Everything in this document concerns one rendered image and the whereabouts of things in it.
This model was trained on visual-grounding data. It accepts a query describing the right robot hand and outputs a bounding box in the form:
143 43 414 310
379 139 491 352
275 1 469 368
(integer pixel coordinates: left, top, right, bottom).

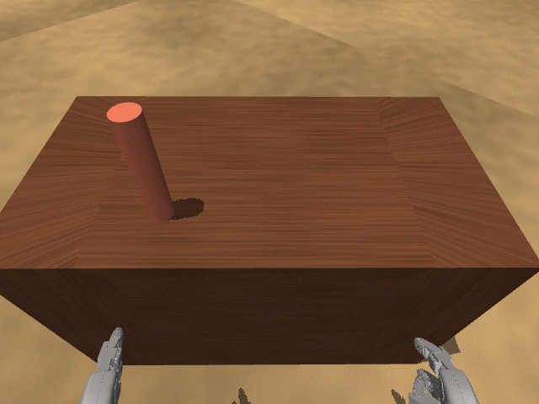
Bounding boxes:
408 338 479 404

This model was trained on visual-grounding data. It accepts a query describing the left robot hand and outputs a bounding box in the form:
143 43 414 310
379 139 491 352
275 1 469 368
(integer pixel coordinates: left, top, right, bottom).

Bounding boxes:
80 327 124 404

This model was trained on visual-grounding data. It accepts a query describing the can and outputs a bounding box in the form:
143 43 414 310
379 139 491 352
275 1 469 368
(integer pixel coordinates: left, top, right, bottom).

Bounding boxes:
107 103 175 222

